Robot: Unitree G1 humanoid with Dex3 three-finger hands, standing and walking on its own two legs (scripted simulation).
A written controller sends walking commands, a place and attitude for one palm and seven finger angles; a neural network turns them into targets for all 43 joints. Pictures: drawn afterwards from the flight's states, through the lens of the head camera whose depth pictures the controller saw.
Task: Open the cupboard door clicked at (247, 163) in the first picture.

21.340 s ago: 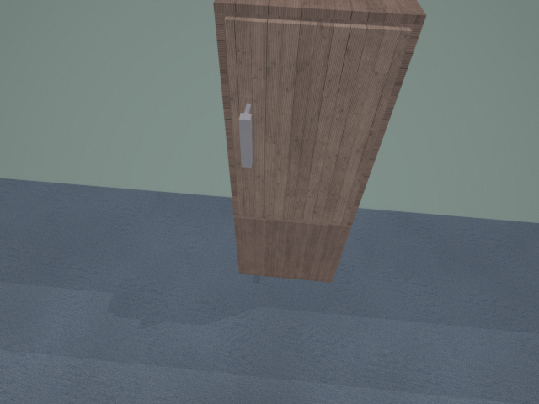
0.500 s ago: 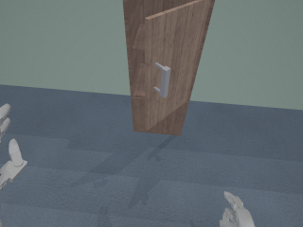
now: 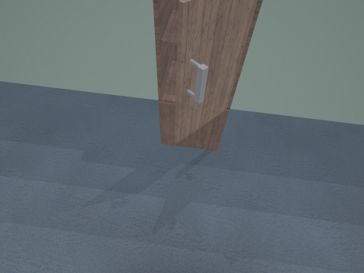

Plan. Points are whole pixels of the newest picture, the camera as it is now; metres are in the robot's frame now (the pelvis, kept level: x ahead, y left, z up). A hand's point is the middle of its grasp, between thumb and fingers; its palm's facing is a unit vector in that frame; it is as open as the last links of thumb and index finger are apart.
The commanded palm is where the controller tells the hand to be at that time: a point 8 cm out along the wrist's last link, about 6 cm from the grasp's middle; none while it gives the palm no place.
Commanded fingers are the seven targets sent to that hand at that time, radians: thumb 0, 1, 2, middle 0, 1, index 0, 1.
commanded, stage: let the arm hang, fingers relaxed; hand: left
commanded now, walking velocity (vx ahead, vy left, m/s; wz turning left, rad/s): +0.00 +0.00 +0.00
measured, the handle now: (195, 81) +0.69 -0.01 +0.00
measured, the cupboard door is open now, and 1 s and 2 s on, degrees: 49 49 49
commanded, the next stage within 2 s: look to check the result in 0.68 s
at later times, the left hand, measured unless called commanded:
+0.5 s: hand out of the picture +0.08 +0.23 -0.15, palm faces -0.01 -0.95 -0.33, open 7.4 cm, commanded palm none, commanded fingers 0.00 0.90 0.90 -0.20 -0.30 -0.20 -0.30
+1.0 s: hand out of the picture +0.09 +0.22 -0.15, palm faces -0.02 -0.95 -0.33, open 7.4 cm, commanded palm none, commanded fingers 0.00 0.90 0.90 -0.20 -0.30 -0.20 -0.30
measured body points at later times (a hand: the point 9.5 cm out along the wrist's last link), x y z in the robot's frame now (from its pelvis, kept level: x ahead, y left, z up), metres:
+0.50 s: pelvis +0.01 +0.00 +0.01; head +0.02 -0.02 +0.46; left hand +0.08 +0.28 -0.12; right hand +0.05 -0.26 -0.15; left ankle +0.04 +0.12 -0.74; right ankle +0.03 -0.10 -0.74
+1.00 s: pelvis +0.04 -0.01 +0.01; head +0.06 -0.02 +0.46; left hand +0.10 +0.27 -0.13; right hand +0.09 -0.29 -0.14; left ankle +0.04 +0.12 -0.74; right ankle +0.03 -0.10 -0.74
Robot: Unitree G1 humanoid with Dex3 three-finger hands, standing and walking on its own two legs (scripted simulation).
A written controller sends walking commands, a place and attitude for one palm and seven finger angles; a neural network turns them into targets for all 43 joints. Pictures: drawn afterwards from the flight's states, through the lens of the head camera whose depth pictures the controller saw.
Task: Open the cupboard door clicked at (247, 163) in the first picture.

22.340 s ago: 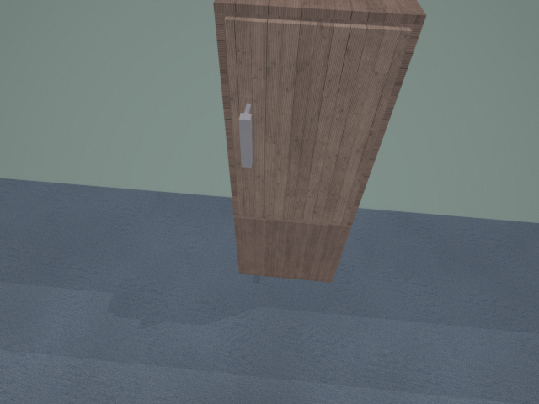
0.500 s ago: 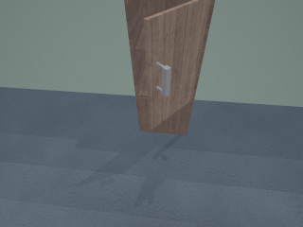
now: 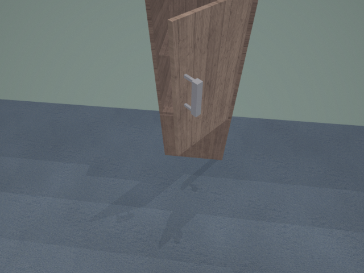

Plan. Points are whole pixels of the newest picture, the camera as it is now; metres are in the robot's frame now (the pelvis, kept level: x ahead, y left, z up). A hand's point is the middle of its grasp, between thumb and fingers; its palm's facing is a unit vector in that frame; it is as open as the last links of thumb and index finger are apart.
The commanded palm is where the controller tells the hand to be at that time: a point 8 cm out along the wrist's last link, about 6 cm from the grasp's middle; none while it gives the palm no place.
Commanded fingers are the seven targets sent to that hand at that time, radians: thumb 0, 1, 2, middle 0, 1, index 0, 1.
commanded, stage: look to check the result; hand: left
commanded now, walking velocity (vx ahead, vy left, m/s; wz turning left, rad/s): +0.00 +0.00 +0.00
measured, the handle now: (191, 95) +0.65 +0.01 -0.01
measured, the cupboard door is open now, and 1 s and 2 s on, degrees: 49 49 49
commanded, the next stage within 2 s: walk to a spot facing it in 0.28 s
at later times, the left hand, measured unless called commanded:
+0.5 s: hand out of the picture +0.09 +0.22 -0.16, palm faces -0.02 -0.95 -0.31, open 7.4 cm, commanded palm none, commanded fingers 0.00 0.90 0.90 -0.20 -0.30 -0.20 -0.30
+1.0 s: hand out of the picture +0.10 +0.17 -0.18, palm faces -0.19 -0.93 -0.30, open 7.4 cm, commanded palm none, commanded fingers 0.00 0.90 0.90 -0.20 -0.30 -0.20 -0.30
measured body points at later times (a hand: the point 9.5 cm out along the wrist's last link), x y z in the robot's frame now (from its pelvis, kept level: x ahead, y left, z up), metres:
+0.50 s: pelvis +0.02 -0.01 +0.00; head +0.04 -0.02 +0.45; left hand +0.09 +0.27 -0.14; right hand +0.07 -0.28 -0.15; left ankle +0.00 +0.13 -0.75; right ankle -0.01 -0.09 -0.75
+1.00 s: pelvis -0.01 -0.03 -0.02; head +0.04 -0.07 +0.42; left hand +0.11 +0.21 -0.16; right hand -0.02 -0.29 -0.19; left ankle -0.01 +0.12 -0.69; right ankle -0.02 -0.12 -0.75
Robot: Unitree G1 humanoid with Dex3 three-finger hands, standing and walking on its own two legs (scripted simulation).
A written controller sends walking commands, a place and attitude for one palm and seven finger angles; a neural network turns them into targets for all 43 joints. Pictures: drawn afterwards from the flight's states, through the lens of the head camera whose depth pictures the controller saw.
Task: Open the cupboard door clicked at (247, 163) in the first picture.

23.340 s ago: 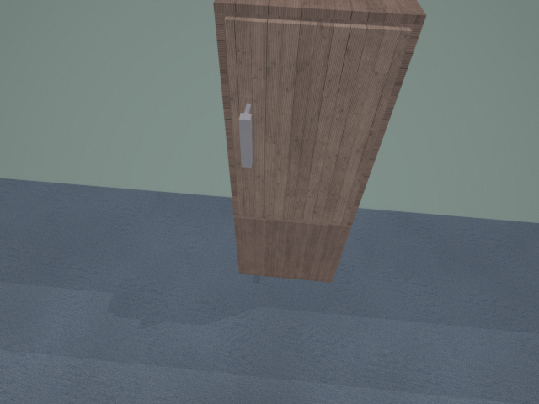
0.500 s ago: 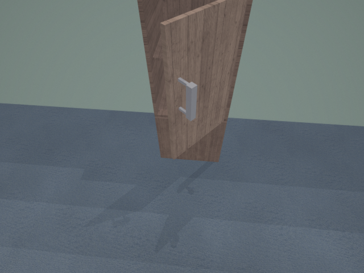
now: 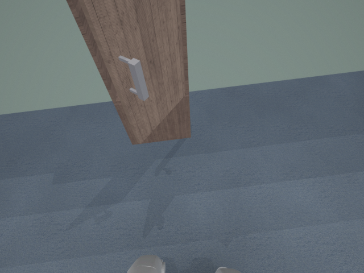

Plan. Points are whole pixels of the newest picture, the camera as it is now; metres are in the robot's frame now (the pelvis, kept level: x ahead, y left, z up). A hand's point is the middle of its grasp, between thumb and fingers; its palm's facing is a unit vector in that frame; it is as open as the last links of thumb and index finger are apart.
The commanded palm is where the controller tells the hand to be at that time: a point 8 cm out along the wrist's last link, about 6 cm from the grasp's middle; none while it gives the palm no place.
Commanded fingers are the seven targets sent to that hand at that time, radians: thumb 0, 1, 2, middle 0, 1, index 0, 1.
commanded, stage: walk to a spot facing it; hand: left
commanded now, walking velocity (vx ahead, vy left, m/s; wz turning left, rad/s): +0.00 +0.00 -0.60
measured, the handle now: (133, 78) +0.63 +0.20 +0.02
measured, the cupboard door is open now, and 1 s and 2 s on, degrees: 49 49 49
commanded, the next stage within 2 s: none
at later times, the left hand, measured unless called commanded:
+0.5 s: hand (113, 258) +0.15 +0.20 -0.15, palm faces -0.23 -0.94 -0.24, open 7.4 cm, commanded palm none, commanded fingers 0.00 0.90 0.90 -0.20 -0.30 -0.20 -0.30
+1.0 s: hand (156, 228) +0.23 +0.10 -0.15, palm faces -0.58 -0.80 -0.18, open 7.4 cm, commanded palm none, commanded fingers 0.00 0.90 0.90 -0.20 -0.30 -0.20 -0.30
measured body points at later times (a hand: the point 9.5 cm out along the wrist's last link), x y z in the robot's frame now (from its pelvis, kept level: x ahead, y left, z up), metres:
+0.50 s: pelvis +0.00 +0.01 +0.01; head +0.07 +0.01 +0.46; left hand +0.17 +0.25 -0.13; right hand +0.02 -0.25 -0.12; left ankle +0.02 +0.16 -0.72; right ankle -0.03 -0.11 -0.68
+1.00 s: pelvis +0.03 -0.01 +0.02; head +0.08 -0.01 +0.46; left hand +0.26 +0.14 -0.14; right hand -0.09 -0.24 -0.11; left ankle +0.09 +0.10 -0.72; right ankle -0.05 -0.12 -0.65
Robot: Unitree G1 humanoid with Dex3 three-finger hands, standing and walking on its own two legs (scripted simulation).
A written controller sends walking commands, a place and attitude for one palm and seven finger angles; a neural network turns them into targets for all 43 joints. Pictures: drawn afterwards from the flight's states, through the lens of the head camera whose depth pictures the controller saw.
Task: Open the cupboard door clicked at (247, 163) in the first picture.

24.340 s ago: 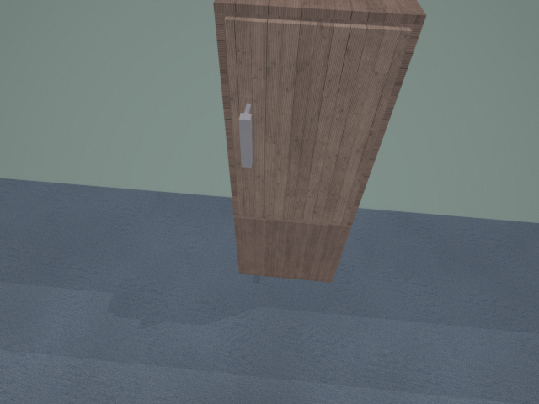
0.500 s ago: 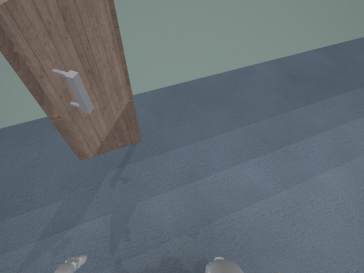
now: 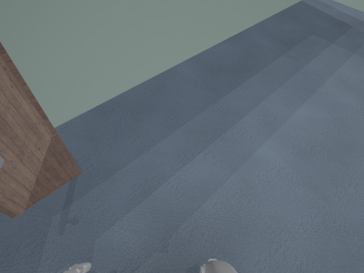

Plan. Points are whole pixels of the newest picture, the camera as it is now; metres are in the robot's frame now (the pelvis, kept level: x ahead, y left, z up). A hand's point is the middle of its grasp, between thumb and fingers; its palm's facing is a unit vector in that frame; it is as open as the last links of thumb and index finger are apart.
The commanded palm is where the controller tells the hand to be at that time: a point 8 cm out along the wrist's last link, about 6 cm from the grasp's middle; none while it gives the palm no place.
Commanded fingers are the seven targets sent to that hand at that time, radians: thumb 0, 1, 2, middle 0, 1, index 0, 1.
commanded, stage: walk to a spot facing it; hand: left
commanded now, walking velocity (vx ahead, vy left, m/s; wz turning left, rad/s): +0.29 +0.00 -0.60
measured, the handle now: out of the picture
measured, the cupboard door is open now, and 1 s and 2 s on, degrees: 49 49 49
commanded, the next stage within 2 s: turn to face it in 1.48 s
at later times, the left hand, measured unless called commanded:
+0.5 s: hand (147, 230) +0.24 +0.10 -0.17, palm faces -0.28 -0.94 -0.18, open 7.4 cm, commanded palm none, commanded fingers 0.00 0.90 0.90 -0.20 -0.30 -0.20 -0.30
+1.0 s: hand (202, 135) +0.58 -0.06 -0.17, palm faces -0.50 -0.84 -0.23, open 7.4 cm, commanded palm none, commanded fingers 0.00 0.90 0.90 -0.20 -0.30 -0.20 -0.30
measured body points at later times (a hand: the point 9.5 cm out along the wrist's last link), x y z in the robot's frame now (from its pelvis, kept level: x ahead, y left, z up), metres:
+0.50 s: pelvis +0.16 -0.07 +0.00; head +0.21 -0.08 +0.45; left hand +0.26 +0.15 -0.16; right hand +0.18 -0.34 -0.14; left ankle +0.27 +0.05 -0.70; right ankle +0.07 -0.16 -0.74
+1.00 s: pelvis +0.37 -0.17 -0.02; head +0.40 -0.20 +0.43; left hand +0.60 -0.01 -0.15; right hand +0.18 -0.34 -0.17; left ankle +0.33 +0.02 -0.74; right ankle +0.38 -0.29 -0.75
